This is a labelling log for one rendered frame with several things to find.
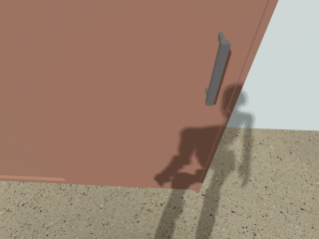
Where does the handle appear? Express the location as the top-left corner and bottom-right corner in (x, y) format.
(205, 32), (231, 107)

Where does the wardrobe door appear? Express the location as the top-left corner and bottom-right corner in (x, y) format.
(0, 107), (63, 178)
(0, 0), (268, 190)

